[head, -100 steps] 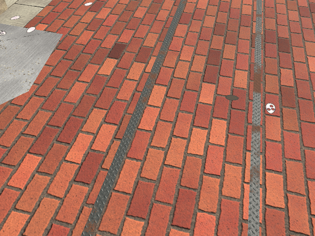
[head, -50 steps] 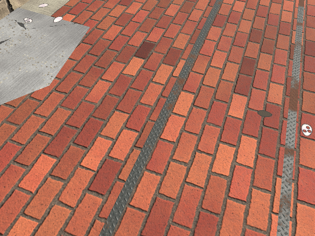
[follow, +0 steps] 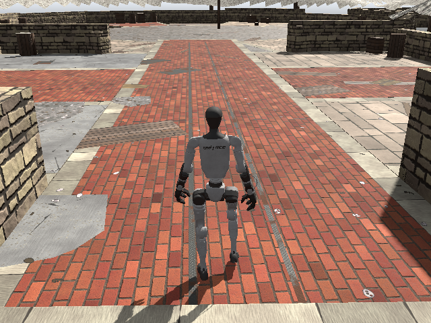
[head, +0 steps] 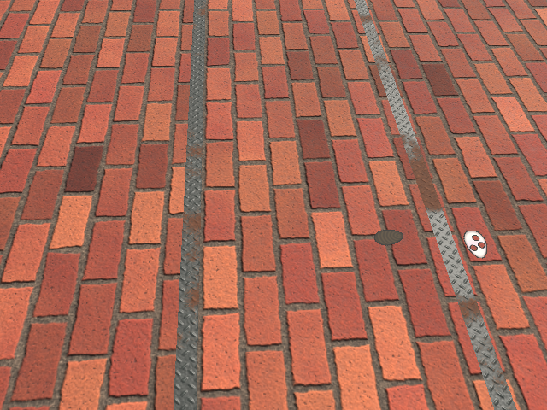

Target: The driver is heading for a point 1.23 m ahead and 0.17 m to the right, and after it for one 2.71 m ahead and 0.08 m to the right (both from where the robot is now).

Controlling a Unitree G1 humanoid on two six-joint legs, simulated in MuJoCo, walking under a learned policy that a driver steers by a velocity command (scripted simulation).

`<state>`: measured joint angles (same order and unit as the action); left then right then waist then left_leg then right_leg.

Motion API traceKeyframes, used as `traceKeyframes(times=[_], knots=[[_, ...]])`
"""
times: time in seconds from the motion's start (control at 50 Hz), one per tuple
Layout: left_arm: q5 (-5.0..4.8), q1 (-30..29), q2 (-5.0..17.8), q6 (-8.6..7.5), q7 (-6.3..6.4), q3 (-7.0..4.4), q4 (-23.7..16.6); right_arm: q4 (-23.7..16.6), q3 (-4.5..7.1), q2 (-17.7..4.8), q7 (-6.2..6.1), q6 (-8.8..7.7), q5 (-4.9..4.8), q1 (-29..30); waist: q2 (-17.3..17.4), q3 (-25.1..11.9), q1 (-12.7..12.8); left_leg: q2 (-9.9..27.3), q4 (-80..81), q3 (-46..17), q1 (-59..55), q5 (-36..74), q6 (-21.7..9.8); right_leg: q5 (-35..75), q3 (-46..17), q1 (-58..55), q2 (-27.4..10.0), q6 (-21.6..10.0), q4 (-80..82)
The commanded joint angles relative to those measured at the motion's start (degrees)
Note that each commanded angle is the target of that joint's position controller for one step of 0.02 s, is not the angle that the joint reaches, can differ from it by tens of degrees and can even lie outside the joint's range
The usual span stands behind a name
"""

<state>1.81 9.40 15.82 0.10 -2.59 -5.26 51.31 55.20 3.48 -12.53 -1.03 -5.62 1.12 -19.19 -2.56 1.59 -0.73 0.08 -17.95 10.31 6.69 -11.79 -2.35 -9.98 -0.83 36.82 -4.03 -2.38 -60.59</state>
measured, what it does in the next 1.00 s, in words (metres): walks ahead, turning right: right foot, then left foot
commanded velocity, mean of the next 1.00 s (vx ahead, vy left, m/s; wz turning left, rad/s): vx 0.50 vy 0.00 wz -0.36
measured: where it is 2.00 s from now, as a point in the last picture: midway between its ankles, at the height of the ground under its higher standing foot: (367, 247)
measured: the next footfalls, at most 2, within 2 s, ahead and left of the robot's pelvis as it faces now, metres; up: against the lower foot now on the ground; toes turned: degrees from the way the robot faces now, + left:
right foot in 0.26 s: +0.26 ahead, -0.13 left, +0.00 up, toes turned -15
left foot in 0.82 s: +0.62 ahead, -0.08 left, +0.00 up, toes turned -18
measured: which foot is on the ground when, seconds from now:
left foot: down 0.00-0.28, up 0.30-0.80, down 0.82-1.00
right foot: up 0.00-0.24, down 0.26-0.84, up 0.86-1.00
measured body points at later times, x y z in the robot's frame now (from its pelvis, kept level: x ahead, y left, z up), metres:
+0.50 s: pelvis +0.24 -0.08 +0.00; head +0.27 -0.11 +0.45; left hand +0.37 +0.17 -0.13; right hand +0.28 -0.36 -0.13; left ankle +0.34 +0.08 -0.67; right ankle +0.22 -0.12 -0.75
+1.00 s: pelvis +0.53 -0.12 -0.01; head +0.55 -0.12 +0.44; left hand +0.68 +0.10 -0.15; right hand +0.49 -0.39 -0.13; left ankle +0.58 -0.07 -0.75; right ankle +0.44 -0.23 -0.66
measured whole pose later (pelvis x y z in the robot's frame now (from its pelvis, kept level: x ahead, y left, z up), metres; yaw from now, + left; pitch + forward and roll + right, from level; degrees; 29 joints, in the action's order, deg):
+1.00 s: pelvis +0.53 -0.12 -0.01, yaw -21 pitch -1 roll +1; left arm 2.0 16.2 14.9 -3.0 -1.1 -2.2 51.4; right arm 50.3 2.8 -13.9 0.8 -4.0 0.9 -16.2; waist -2.1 2.8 0.3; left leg -3.8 -22.4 5.0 12.6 -9.6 -5.3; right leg -17.2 -1.7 25.8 -0.6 -4.3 -64.5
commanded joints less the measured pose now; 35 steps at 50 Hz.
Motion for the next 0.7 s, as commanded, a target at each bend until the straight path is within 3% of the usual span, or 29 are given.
traceKeyframes(times=[0.02,0.08,0.16,0.2,0.24,0.26,0.28,0.3,0.32,0.34,0.36,0.4,0.42,0.46,0.52,0.62,0.7], knots=[[-0.02,-3.03,-1.16,-0.09,-1.23,1.08,-4.3,-2.83,0.71,-5.06,0.34,-1.15,0.21,-0.25,6.95,1.84,0.89,15.08,9.72,-7.52,-1.53,11.09,-6.17,6.27,0.14,4.25,-1.34,0.57,6.12],[0.08,-9.01,-1.43,-0.22,-2.04,1.84,-6.7,-2.67,0.99,-6.46,0.32,-1.17,0.12,-1.72,7.23,3.05,-0.43,15.31,9.31,-3.23,-2.08,13.59,-5.55,9.0,3.28,0.71,-0.94,-0.22,15.08],[0.51,-13.68,-0.52,-0.37,-2.34,2.04,-9.24,-1.53,1.57,-8.46,0.01,-0.08,0.34,-5.46,7.84,4.02,-2.02,16.9,6.13,0.09,-8.14,20.58,-4.92,2.0,7.24,-2.2,0.79,-2.73,22.25],[0.84,-12.24,0.32,-0.44,-1.91,1.69,-9.4,-1.04,1.86,-9.78,-0.2,0.75,0.4,-6.14,8.71,2.59,-1.14,17.13,-0.46,2.52,-11.23,36.49,-4.24,-4.04,9.39,-6.46,3.76,-4.81,24.64],[0.96,-2.24,1.8,-1.15,-1.02,0.66,-6.72,-0.85,2.06,-11.13,-0.28,1.93,0.24,-6.66,8.25,-3.72,3.01,16.34,-17.48,4.94,-11.69,48.69,-3.43,-5.88,11.03,-18.29,8.77,-7.56,29.33],[1.37,7.9,4.31,-1.8,-0.14,-0.59,-3.42,-1.85,1.87,-10.85,-0.21,2.3,0.04,-5.94,5.06,-9.73,7.28,15.1,-31.86,5.91,-3.27,39.81,-1.5,-4.21,7.13,-32.94,8.06,-9.66,32.79],[1.74,12.28,11.25,-2.01,0.85,-2.33,-3.37,-5.9,0.49,-5.18,0.57,2.05,-0.91,-6.29,-6.5,-16.2,7.24,9.69,-51.58,5.71,19.9,4.17,1.79,-13.25,-17.84,-51.85,-9.23,-15.58,35.27],[-0.18,12.91,14.66,-1.27,1.39,-2.92,-4.62,-9.43,1.15,-7.03,1.34,1.25,-0.29,-1.68,-8.54,-19.16,7.08,0.48,-62.65,-4.72,33.58,-19.64,3.59,-9.46,-42.44,-56.17,-17.06,-20.25,44.98],[-0.51,11.96,12.97,-0.7,1.92,-2.48,-3.54,-10.73,1.53,-8.88,1.59,0.81,-0.16,5.05,-1.05,-11.12,7.41,4.04,-62.59,-9.97,39.48,-13.6,2.72,-3.42,-32.29,-52.41,-14.73,-18.38,45.05],[-1.01,8.69,9.83,-0.94,2.28,-1.75,-3.55,-10.4,0.98,-7.51,1.64,0.15,-0.74,4.53,0.69,-5.2,4.9,6.22,-57.82,-10.23,37.55,-7.86,2.24,4.12,-24.63,-44.33,-12.62,-16.51,44.91],[-1.08,5.34,7.34,-1.37,2.44,-1.12,-4.15,-9.21,1.0,-7.12,1.46,0.21,-0.48,3.11,2.65,-2.32,2.2,7.75,-52.88,-10.64,33.35,-5.94,2.22,11.15,-19.31,-37.82,-9.14,-14.11,45.54],[-1.92,2.76,5.08,-2.44,2.62,-0.23,-4.68,-8.63,0.96,-6.6,1.54,2.26,1.59,0.3,1.47,-2.43,-1.1,8.36,-48.75,-11.22,26.77,-5.1,3.44,18.35,-13.87,-31.38,-4.95,-13.03,46.41],[-2.03,3.61,4.77,-3.17,2.48,0.01,-4.45,-8.62,0.95,-6.22,1.77,3.19,1.8,-0.17,1.32,-3.05,-1.56,7.84,-48.04,-10.63,26.06,-4.8,3.85,21.16,-12.8,-30.81,-4.25,-13.24,46.69],[-2.03,6.04,5.39,-4.05,2.3,0.03,-3.57,-9.17,0.82,-5.52,2.19,4.06,1.65,1.37,0.98,-2.38,-1.47,7.46,-44.6,-9.72,26.96,-1.83,4.5,21.77,-11.09,-29.43,-3.29,-13.01,48.31],[-1.94,10.81,5.23,-4.4,2.22,0.36,-1.96,-11.34,0.61,-5.49,2.4,4.31,1.48,8.4,0.15,0.44,0.88,7.65,-37.39,-9.24,31.63,4.36,4.7,21.35,-11.03,-31.22,-3.2,-11.68,50.51],[-1.66,15.73,5.47,-4.7,2.58,0.86,-0.23,-14.08,0.0,-5.3,2.86,3.86,0.93,16.96,-0.55,1.73,3.84,5.75,-25.81,-8.6,34.07,11.72,3.41,25.16,-10.28,-38.15,-3.86,-9.58,50.05],[-0.87,18.45,5.87,-4.67,3.28,1.21,1.29,-16.64,-0.57,-5.34,3.15,3.21,0.51,22.6,-0.82,3.84,5.25,3.52,-18.28,-7.27,32.64,10.93,1.02,28.08,-10.34,-42.44,-5.67,-9.42,49.4]])
Keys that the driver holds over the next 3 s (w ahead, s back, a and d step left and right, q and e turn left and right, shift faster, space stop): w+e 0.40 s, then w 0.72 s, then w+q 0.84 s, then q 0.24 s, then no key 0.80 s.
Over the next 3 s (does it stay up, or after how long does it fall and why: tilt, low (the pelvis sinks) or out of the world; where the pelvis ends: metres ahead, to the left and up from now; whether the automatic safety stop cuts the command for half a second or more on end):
stays up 1.21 -0.22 0.00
